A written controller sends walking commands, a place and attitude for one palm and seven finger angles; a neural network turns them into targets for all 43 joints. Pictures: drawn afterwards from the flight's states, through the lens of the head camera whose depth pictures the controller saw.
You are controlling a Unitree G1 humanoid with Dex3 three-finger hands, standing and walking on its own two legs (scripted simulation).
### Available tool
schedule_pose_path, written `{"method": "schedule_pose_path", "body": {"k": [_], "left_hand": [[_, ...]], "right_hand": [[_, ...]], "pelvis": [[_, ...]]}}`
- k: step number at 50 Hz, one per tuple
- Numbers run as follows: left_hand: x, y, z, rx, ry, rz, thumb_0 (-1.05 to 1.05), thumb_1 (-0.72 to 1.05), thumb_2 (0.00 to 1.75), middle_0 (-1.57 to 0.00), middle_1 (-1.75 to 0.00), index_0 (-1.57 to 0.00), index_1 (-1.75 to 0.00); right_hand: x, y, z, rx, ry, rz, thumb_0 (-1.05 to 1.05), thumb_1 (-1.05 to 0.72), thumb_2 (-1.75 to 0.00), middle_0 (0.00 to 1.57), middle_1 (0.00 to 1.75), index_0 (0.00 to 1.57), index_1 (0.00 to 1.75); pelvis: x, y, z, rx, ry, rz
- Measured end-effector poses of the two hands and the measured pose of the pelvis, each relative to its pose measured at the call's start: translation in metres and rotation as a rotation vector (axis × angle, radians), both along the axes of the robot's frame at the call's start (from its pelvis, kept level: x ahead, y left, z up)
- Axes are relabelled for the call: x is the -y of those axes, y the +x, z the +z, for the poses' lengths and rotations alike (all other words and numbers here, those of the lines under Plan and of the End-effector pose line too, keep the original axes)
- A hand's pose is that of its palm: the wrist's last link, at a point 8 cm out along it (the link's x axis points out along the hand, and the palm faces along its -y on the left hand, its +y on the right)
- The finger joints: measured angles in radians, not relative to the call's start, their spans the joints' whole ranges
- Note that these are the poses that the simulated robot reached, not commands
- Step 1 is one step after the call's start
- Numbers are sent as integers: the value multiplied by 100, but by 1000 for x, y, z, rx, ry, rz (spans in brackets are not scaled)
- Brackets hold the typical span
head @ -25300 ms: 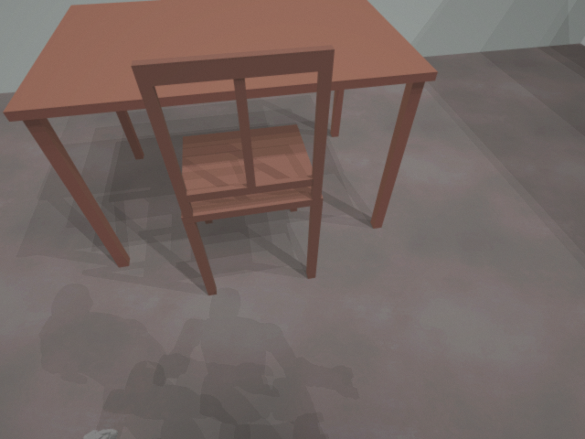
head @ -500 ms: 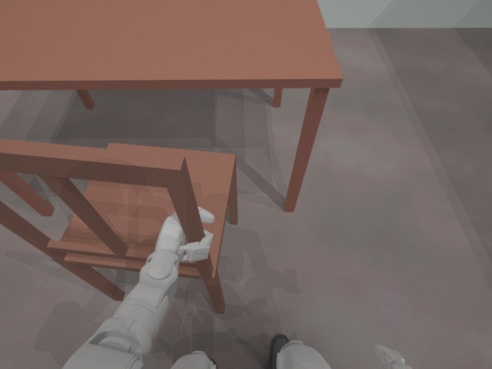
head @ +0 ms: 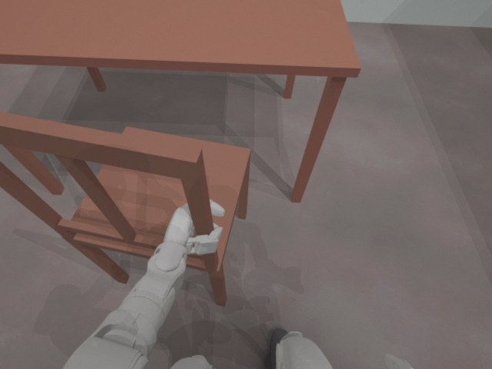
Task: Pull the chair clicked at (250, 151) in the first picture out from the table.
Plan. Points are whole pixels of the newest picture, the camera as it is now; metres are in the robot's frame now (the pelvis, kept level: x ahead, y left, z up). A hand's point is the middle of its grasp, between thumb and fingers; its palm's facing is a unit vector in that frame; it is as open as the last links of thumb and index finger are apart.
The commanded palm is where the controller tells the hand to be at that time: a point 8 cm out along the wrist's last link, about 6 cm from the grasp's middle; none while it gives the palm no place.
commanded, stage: step backward, pulling the chair out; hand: left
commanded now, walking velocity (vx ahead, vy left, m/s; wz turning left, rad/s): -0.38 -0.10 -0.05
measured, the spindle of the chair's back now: (104, 203) +0.40 +0.28 -0.05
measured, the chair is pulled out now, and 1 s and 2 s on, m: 0.23 0.35 0.49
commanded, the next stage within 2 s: stop walking, hand still on the chair in 1.78 s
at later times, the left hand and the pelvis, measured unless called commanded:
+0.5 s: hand (205, 268) +0.28 +0.08 -0.06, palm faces -0.18 -0.97 -0.13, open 6.1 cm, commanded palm +0.29 +0.13 -0.06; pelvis -0.05 -0.01 +0.00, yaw -2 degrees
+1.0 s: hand (209, 309) +0.21 +0.06 -0.06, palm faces -0.18 -0.97 -0.14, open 6.1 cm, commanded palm +0.21 +0.11 -0.06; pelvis -0.13 -0.02 +0.01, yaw -3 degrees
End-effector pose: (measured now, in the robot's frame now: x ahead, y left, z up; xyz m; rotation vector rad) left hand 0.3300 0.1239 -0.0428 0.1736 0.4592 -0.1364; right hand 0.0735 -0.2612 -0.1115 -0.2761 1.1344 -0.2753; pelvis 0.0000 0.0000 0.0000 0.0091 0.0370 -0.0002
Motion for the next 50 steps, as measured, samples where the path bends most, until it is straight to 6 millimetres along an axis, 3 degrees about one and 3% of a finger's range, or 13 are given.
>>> {"method": "schedule_pose_path", "body": {"k": [7, 13, 22, 32, 39, 44, 50], "left_hand": [[-3, -6, 0, -8, 5, 9, 12, 56, 80, -35, -130, -50, -145], [0, -12, 1, -7, 10, 26, 12, 55, 81, -36, -127, -50, -145], [-6, -49, 1, -7, -1, -12, 12, 56, 81, -35, -130, -50, -145], [2, -77, 1, -3, 10, 24, 13, 55, 82, -38, -126, -50, -145], [8, -99, 1, -14, -1, 6, 13, 56, 79, -35, -128, -50, -145], [5, -112, 1, -15, -3, -22, 12, 57, 78, -34, -132, -50, -145], [6, -125, 1, -12, 7, -5, 12, 56, 80, -36, -129, -50, -145]], "right_hand": [[-16, 1, -5, 1, 81, 22, 1, -91, -89, 20, 30, 21, 30], [-10, -8, -7, 33, 85, -14, 1, -90, -89, 21, 30, 21, 30], [0, -35, 8, 32, -3, -27, 1, -91, -89, 20, 30, 21, 30], [0, -64, -4, 52, 79, -32, 1, -91, -89, 20, 30, 21, 30], [9, -98, 0, 11, 15, -29, 1, -91, -89, 20, 30, 21, 30], [3, -117, 4, -9, 2, -29, 1, -91, -89, 20, 30, 21, 30], [-6, -128, -4, 12, 75, -18, 1, -91, -89, 20, 30, 21, 30]], "pelvis": [[8, -5, 5, -2, -23, -23], [12, -25, 4, -9, -32, -10], [1, -46, 5, 1, -10, -28], [19, -79, 4, 12, -28, -38], [7, -95, 5, -13, -32, -7], [4, -109, 7, -8, -6, -26], [16, -128, 6, 4, -17, -46]]}}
